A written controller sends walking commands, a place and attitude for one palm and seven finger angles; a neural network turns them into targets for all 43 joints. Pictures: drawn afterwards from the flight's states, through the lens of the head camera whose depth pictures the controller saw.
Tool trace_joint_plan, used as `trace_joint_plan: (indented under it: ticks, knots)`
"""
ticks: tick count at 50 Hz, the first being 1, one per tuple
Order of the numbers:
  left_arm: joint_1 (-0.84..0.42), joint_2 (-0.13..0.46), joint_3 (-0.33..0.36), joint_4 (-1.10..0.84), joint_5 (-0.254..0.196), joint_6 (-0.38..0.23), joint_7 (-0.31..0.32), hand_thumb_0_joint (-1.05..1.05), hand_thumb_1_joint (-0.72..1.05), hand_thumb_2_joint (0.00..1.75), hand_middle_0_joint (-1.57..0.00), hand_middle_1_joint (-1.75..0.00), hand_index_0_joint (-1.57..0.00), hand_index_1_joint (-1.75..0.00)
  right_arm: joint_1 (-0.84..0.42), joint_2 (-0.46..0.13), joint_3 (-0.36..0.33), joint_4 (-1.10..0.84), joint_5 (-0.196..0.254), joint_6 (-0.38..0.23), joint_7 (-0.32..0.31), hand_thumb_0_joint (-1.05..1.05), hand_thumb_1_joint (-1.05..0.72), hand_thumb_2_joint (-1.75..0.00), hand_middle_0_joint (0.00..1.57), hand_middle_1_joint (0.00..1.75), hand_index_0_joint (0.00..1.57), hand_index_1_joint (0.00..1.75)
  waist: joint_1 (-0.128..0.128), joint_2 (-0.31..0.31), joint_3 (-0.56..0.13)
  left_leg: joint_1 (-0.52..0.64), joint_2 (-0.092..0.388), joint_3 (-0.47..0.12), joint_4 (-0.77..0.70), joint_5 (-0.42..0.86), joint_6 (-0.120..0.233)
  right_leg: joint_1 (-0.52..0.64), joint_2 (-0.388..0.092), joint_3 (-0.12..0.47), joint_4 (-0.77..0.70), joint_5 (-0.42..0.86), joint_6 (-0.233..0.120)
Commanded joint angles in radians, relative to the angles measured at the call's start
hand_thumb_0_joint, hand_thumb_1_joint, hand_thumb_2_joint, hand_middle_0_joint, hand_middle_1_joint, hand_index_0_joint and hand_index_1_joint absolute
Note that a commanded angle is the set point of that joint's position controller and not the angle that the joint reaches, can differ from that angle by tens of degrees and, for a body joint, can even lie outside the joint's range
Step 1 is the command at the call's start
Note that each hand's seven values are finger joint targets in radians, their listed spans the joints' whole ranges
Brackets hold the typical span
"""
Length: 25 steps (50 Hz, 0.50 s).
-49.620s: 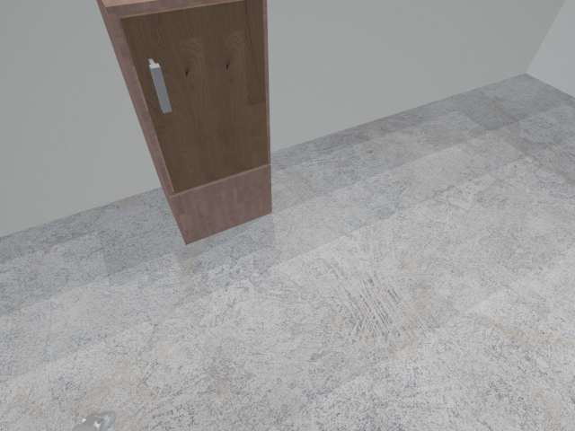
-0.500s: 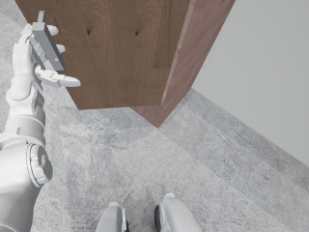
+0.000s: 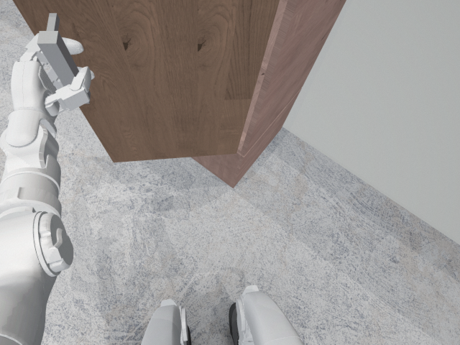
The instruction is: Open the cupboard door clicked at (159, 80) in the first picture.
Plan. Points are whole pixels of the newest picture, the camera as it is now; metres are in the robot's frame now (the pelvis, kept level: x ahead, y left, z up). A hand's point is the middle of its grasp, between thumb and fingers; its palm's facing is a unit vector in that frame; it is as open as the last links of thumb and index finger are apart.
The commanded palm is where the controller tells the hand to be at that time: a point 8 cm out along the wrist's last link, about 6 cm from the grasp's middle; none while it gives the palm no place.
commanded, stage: close the thumb around the handle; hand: left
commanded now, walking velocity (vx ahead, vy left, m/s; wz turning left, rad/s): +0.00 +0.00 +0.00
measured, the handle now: (69, 61) +0.57 +0.22 +0.07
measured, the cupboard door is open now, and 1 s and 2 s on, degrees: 45 72 90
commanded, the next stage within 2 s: pull the door open along its arc in 0.12 s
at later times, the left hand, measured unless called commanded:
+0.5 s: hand (85, 100) +0.50 +0.19 +0.06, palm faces +0.05 -1.00 -0.02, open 5.9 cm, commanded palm +0.45 +0.23 +0.07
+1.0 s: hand (132, 169) +0.38 +0.11 +0.07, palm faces +0.46 -0.89 +0.03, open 6.1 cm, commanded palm +0.32 +0.14 +0.07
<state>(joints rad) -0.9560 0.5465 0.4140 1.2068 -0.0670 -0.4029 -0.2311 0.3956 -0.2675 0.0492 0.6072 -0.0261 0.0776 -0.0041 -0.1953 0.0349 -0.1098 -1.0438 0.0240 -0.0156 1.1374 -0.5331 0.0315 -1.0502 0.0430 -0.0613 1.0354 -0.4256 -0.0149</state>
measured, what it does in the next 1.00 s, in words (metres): stands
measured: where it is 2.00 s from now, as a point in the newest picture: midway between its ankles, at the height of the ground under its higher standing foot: outside the picture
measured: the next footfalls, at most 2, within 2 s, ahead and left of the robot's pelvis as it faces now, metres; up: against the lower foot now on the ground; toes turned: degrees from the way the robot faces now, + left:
none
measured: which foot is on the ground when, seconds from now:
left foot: down 0.00-1.00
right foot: down 0.00-1.00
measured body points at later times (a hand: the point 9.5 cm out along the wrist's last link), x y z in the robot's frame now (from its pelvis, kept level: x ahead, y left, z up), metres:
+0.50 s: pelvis +0.01 +0.00 +0.01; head +0.14 +0.02 +0.44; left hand +0.49 +0.24 +0.07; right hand +0.01 -0.26 -0.10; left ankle -0.01 +0.09 -0.65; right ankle +0.03 -0.12 -0.65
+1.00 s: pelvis +0.01 -0.02 +0.02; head +0.08 -0.02 +0.46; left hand +0.35 +0.16 +0.07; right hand +0.16 -0.24 -0.10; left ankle -0.01 +0.09 -0.65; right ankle +0.03 -0.12 -0.65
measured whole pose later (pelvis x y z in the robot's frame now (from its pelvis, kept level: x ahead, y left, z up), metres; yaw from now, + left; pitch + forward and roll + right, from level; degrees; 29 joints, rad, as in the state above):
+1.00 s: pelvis +0.01 -0.02 +0.02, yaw +2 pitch +17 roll -1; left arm -0.27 -0.05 0.05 0.48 0.04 -0.38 0.51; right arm 0.23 -0.19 -0.01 0.57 -0.07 0.03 0.06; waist -0.02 0.02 -0.17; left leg -0.83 0.00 0.00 1.04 -0.52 0.01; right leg -0.86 0.02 -0.05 1.01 -0.45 -0.03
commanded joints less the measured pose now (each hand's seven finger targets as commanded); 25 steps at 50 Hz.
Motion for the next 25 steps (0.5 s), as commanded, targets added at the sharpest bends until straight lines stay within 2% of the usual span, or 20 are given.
trace_joint_plan:
  ticks: [1,2,4,5,8,9,10,12,15,16,19,23,24,25]
  knots:
    - [-0.442,0.203,0.002,-0.278,-0.029,-0.104,0.011,0.0,0.9,0.9,-0.4,-1.35,-0.4,-1.35,0.185,-0.182,-0.072,-0.028,-0.004,-0.017,-0.006,0.0,-0.9,-0.9,0.2,0.3,0.2,0.3,-0.006,0.165,-0.569,0.422,0.005,-0.057,-0.105,0.538,-0.018,0.254,0.011,0.027,-0.077,0.36,-0.008]
    - [-0.422,0.233,0.038,-0.256,-0.032,-0.101,0.017,0.0,0.9,0.9,-0.4,-1.35,-0.4,-1.35,0.188,-0.185,-0.073,-0.026,-0.004,-0.014,-0.007,0.0,-0.9,-0.9,0.2,0.3,0.2,0.3,0.001,0.144,-0.554,0.406,0.006,-0.056,-0.106,0.534,-0.019,0.26,0.011,0.026,-0.079,0.359,-0.008]
    - [-0.424,0.231,0.044,-0.222,-0.036,-0.092,0.032,0.0,0.9,0.9,-0.4,-1.35,-0.4,-1.35,0.19,-0.185,-0.069,-0.026,-0.003,-0.011,-0.008,0.0,-0.9,-0.9,0.2,0.3,0.2,0.3,-0.003,0.119,-0.513,0.368,0.002,-0.054,-0.111,0.51,-0.014,0.264,0.012,0.025,-0.078,0.35,-0.008]
    - [-0.44,0.218,0.022,-0.22,-0.023,-0.089,0.038,0.0,0.9,0.9,-0.4,-1.35,-0.4,-1.35,0.185,-0.183,-0.069,-0.024,-0.004,-0.011,-0.006,0.0,-0.9,-0.9,0.2,0.3,0.2,0.3,-0.01,0.135,-0.503,0.366,0.002,-0.054,-0.115,0.492,-0.016,0.25,0.009,0.026,-0.08,0.334,-0.005]
    - [-0.406,0.235,0.037,-0.238,-0.012,-0.09,0.048,0.0,0.9,0.9,-0.4,-1.35,-0.4,-1.35,0.188,-0.184,-0.072,-0.032,-0.004,-0.01,-0.004,0.0,-0.9,-0.9,0.2,0.3,0.2,0.3,0.004,0.126,-0.532,0.372,0.0,-0.046,-0.115,0.506,-0.014,0.281,0.008,0.031,-0.083,0.354,-0.005]
    - [-0.413,0.253,0.051,-0.26,-0.011,-0.101,0.049,0.0,0.9,0.9,-0.4,-1.35,-0.4,-1.35,0.192,-0.185,-0.073,-0.033,-0.006,-0.009,-0.006,0.0,-0.9,-0.9,0.2,0.3,0.2,0.3,0.008,0.138,-0.553,0.397,0.001,-0.052,-0.114,0.545,-0.016,0.285,0.008,0.028,-0.075,0.375,-0.009]
    - [-0.4,0.217,0.022,-0.251,-0.007,-0.101,0.046,0.0,0.9,0.9,-0.4,-1.35,-0.4,-1.35,0.186,-0.178,-0.073,-0.034,-0.004,-0.008,-0.004,0.0,-0.9,-0.9,0.2,0.3,0.2,0.3,0.008,0.147,-0.558,0.402,0.001,-0.051,-0.112,0.55,-0.019,0.276,0.008,0.028,-0.074,0.377,-0.006]
    - [-0.45,0.178,-0.014,-0.264,-0.008,-0.103,0.047,0.0,0.9,0.9,-0.4,-1.35,-0.4,-1.35,0.184,-0.178,-0.073,-0.024,-0.006,-0.009,-0.001,0.0,-0.9,-0.9,0.2,0.3,0.2,0.3,-0.013,0.157,-0.525,0.419,0.007,-0.059,-0.112,0.545,-0.022,0.233,0.008,0.023,-0.078,0.355,-0.005]
    - [-0.367,0.183,0.005,-0.274,-0.012,-0.112,0.047,0.0,0.9,0.9,-0.4,-1.35,-0.4,-1.35,0.183,-0.18,-0.079,-0.033,-0.006,-0.007,0.002,0.0,-0.9,-0.9,0.2,0.3,0.2,0.3,0.016,0.153,-0.561,0.444,0.006,-0.057,-0.118,0.583,-0.026,0.264,0.009,0.022,-0.078,0.374,-0.01]
    - [-0.333,0.168,0.003,-0.268,-0.018,-0.108,0.046,0.0,0.9,0.9,-0.4,-1.35,-0.4,-1.35,0.182,-0.178,-0.079,-0.038,-0.004,-0.005,0.004,0.0,-0.9,-0.9,0.2,0.3,0.2,0.3,0.019,0.131,-0.559,0.437,0.005,-0.052,-0.119,0.585,-0.023,0.277,0.011,0.022,-0.081,0.384,-0.008]
    - [-0.268,0.155,-0.002,-0.344,-0.031,-0.119,0.039,0.0,0.9,0.9,-0.4,-1.35,-0.4,-1.35,0.173,-0.174,-0.084,-0.054,0.0,-0.005,0.007,0.0,-0.9,-0.9,0.2,0.3,0.2,0.3,0.045,0.145,-0.603,0.462,0.004,-0.047,-0.128,0.63,-0.026,0.328,0.011,0.025,-0.079,0.425,-0.012]
    - [-0.103,0.101,-0.022,-0.414,-0.056,-0.108,0.034,0.0,0.9,0.9,-0.4,-1.35,-0.4,-1.35,0.146,-0.166,-0.091,-0.079,0.014,0.001,0.014,0.0,-0.9,-0.9,0.2,0.3,0.2,0.3,0.073,0.088,-0.561,0.437,-0.001,-0.026,-0.158,0.605,-0.02,0.388,0.013,0.025,-0.105,0.447,-0.008]
    - [-0.062,0.086,-0.029,-0.453,-0.065,-0.111,0.033,0.0,0.9,0.9,-0.4,-1.35,-0.4,-1.35,0.141,-0.163,-0.092,-0.09,0.016,0.0,0.015,0.0,-0.9,-0.9,0.2,0.3,0.2,0.3,0.085,0.103,-0.57,0.449,-0.002,-0.024,-0.166,0.63,-0.021,0.411,0.013,0.025,-0.105,0.464,-0.012]
    - [0.006,0.062,-0.036,-0.464,-0.071,-0.106,0.034,0.0,0.9,0.9,-0.4,-1.35,-0.4,-1.35,0.131,-0.158,-0.095,-0.095,0.022,0.0,0.017,0.0,-0.9,-0.9,0.2,0.3,0.2,0.3,0.094,0.082,-0.55,0.449,-0.001,-0.021,-0.175,0.639,-0.022,0.416,0.012,0.022,-0.111,0.47,-0.01]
